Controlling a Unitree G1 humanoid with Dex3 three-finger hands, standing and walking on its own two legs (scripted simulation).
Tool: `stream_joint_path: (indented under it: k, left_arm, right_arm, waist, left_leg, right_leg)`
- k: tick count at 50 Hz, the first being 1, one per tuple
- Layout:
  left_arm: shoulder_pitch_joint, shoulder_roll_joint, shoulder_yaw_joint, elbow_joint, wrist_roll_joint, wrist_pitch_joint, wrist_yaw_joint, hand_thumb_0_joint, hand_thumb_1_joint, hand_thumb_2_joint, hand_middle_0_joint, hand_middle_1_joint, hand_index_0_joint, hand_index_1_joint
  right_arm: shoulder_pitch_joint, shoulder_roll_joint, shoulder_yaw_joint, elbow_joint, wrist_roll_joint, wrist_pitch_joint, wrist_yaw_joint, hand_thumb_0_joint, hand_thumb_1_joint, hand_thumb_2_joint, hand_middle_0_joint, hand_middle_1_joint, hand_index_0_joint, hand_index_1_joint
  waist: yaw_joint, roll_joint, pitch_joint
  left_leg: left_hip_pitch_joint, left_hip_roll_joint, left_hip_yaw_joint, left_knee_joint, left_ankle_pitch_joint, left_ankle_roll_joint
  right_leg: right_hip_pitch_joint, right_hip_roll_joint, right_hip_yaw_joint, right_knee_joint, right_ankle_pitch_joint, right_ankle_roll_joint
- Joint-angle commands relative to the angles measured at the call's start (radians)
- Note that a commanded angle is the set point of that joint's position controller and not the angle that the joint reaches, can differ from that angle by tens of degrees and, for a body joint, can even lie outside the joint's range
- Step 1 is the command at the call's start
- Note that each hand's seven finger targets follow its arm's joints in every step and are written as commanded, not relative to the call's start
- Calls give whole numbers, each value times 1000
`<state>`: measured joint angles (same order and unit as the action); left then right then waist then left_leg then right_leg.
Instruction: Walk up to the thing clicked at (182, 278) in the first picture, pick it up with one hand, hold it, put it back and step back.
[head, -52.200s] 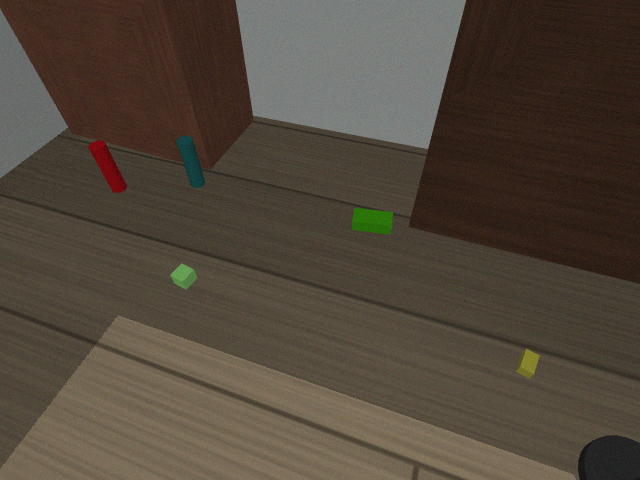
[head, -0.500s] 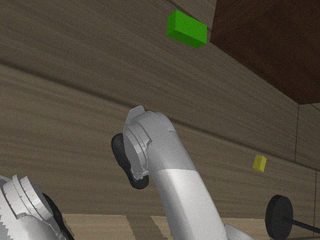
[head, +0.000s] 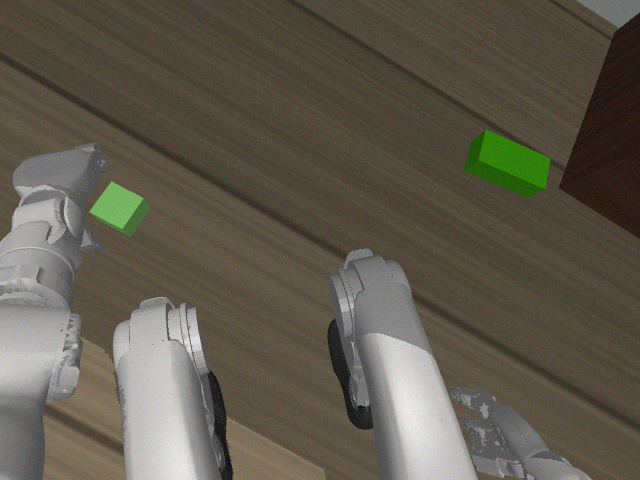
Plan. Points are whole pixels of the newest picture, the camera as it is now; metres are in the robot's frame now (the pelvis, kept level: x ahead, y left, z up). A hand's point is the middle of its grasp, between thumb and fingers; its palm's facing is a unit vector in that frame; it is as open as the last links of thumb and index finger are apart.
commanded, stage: withdraw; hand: left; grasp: from above
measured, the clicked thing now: (121, 209) +0.53 +0.23 -0.33
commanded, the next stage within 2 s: home in 0.24 s
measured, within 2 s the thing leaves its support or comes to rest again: neither
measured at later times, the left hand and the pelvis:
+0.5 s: hand (73, 185) +0.51 +0.25 -0.16, palm faces -0.36 -0.09 -0.93, open 13.3 cm; pelvis +0.03 -0.01 +0.00, yaw +1 degrees
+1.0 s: hand (25, 293) +0.33 +0.21 +0.04, palm faces -0.19 -0.73 -0.66, open 7.7 cm; pelvis +0.02 -0.02 +0.15, yaw +5 degrees
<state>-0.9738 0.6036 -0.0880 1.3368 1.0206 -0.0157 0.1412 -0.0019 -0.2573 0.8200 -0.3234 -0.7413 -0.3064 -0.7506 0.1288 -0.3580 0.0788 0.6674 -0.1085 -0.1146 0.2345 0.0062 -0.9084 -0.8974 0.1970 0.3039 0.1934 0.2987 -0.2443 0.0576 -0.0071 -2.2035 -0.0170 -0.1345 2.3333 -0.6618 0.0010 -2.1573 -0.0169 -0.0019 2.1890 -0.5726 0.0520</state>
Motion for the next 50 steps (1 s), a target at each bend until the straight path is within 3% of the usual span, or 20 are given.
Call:
stream_joint_path:
  k: [1,5,10,14,16,17,19,20,24,26,28,29,30,31,33,36,39,42,45,50]
  left_arm:
    - [-409,302,69,-193,132,-161,78,0,-349,888,-248,-798,-226,-822]
    - [-449,272,60,-139,221,-205,190,0,-374,908,-200,-842,-188,-854]
    - [-479,202,50,39,250,-161,315,0,-468,973,-108,-941,-104,-944]
    - [-486,219,98,-95,220,-91,369,0,-414,931,-144,-906,-145,-903]
    - [-405,232,120,-163,190,-52,369,0,-420,931,-126,-920,-132,-912]
    - [-374,259,138,-195,183,-31,366,0,-371,851,-206,-840,-202,-832]
    - [-399,277,156,-254,154,-2,349,0,-246,890,-241,-680,-216,-676]
    - [-406,281,167,-263,133,13,336,0,-325,860,-189,-760,-201,-756]
    - [-339,237,166,-281,40,36,259,0,-99,744,-200,-486,-184,-501]
    - [-208,227,195,-266,-8,39,210,0,32,776,-202,-463,-188,-476]
    - [-21,146,181,-204,-57,48,151,0,186,811,-204,-443,-192,-454]
    - [17,159,193,-267,-87,50,123,0,266,809,-201,-419,-191,-428]
    - [-9,60,117,-414,-128,45,84,0,346,825,-201,-397,-192,-405]
    - [39,31,99,-476,-170,51,49,0,425,800,-194,-367,-187,-373]
    - [193,55,144,-546,-249,75,13,0,559,795,-185,-299,-183,-301]
    - [239,39,154,-771,-353,71,-26,0,799,899,-200,-300,-200,-300]
    - [286,12,157,-912,-430,60,-28,0,900,900,-200,-300,-200,-300]
    - [340,-47,137,-1004,-491,59,-12,0,900,900,-200,-300,-200,-300]
    - [460,-77,136,-1055,-534,91,13,0,900,900,-200,-300,-200,-300]
    - [617,-159,101,-1144,-678,174,7,0,900,900,-200,-299,-200,-299]
  right_arm:
    - [203,-209,-74,-10,-8,32,-80,0,-898,-902,200,300,200,300]
    - [192,-190,-64,-13,-13,51,-104,0,-888,-896,200,300,200,300]
    - [227,-206,-76,8,-34,29,-117,0,-889,-895,200,299,200,299]
    - [242,-215,-106,18,-38,20,-103,0,-884,-893,200,299,200,299]
    - [250,-215,-122,13,-29,25,-95,0,-881,-892,200,299,200,299]
    - [253,-216,-131,12,-23,31,-93,0,-884,-895,199,300,199,300]
    - [273,-206,-140,18,-13,46,-91,0,-884,-895,199,300,199,300]
    - [281,-203,-145,19,-9,52,-91,0,-876,-889,201,299,200,299]
    - [318,-175,-145,37,5,64,-95,0,-890,-897,200,300,199,300]
    - [319,-183,-161,18,16,70,-98,0,-891,-897,200,300,199,300]
    - [332,-190,-174,6,30,86,-97,0,-892,-898,200,300,199,300]
    - [322,-185,-177,-12,41,98,-101,0,-893,-898,200,300,200,300]
    - [288,-179,-181,-61,50,102,-101,0,-894,-898,200,300,200,300]
    - [287,-165,-179,-67,63,108,-102,0,-896,-898,200,300,200,300]
    - [259,-171,-187,-97,78,125,-118,0,-899,-899,200,300,200,300]
    - [213,-150,-191,-144,90,136,-144,0,-900,-900,200,300,200,300]
    - [168,-111,-197,-165,100,128,-170,0,-901,-900,200,299,200,299]
    - [120,-90,-199,-167,114,105,-196,0,-900,-900,200,300,200,300]
    - [86,-76,-189,-167,124,85,-227,0,-900,-900,200,300,200,300]
    - [30,-51,-177,-175,135,45,-269,0,-900,-900,200,300,200,300]
  waist:
    - [-65,113,-598]
    - [-77,191,-651]
    - [-119,241,-604]
    - [-49,424,-832]
    - [-26,435,-936]
    - [-12,429,-974]
    - [-17,402,-1003]
    - [-19,365,-1002]
    - [-6,233,-922]
    - [29,202,-923]
    - [44,131,-849]
    - [65,107,-857]
    - [71,149,-902]
    - [87,165,-924]
    - [108,81,-826]
    - [108,2,-784]
    - [124,-45,-769]
    - [135,31,-783]
    - [152,83,-732]
    - [145,59,-679]
  left_leg:
    - [328,-21,85,-232,-63,8]
    - [375,-19,72,-245,-31,6]
    - [398,-16,66,-265,-22,3]
    - [568,-8,78,-279,155,-13]
    - [630,-5,97,-267,255,-15]
    - [656,-4,106,-263,298,-15]
    - [630,-4,127,-251,327,-2]
    - [615,-3,126,-251,320,5]
    - [489,-6,127,-279,253,28]
    - [494,-9,124,-317,262,26]
    - [477,-10,114,-364,241,26]
    - [467,-11,114,-390,205,29]
    - [520,-16,115,-416,220,23]
    - [560,-16,111,-450,206,23]
    - [533,-13,111,-486,166,25]
    - [514,-12,108,-531,105,30]
    - [550,-8,112,-581,37,36]
    - [675,1,93,-677,10,25]
    - [793,10,73,-779,-19,14]
    - [906,9,76,-884,-29,14]
  right_leg:
    - [294,35,-105,-225,-104,-84]
    - [225,32,-127,-158,-43,-79]
    - [129,27,-167,-134,23,-80]
    - [139,13,-166,-80,148,-86]
    - [216,11,-158,-75,220,-90]
    - [254,10,-148,-79,256,-92]
    - [325,14,-129,-100,295,-94]
    - [342,16,-125,-112,293,-92]
    - [419,21,-113,-187,234,-82]
    - [459,20,-113,-203,225,-85]
    - [470,18,-120,-238,198,-85]
    - [498,21,-118,-260,167,-88]
    - [520,15,-112,-286,182,-93]
    - [543,16,-107,-306,173,-90]
    - [561,20,-103,-366,138,-89]
    - [617,22,-88,-438,85,-89]
    - [677,19,-68,-518,24,-83]
    - [689,10,-55,-549,23,-78]
    - [704,5,-56,-607,7,-82]
    - [824,6,-45,-743,-12,-77]
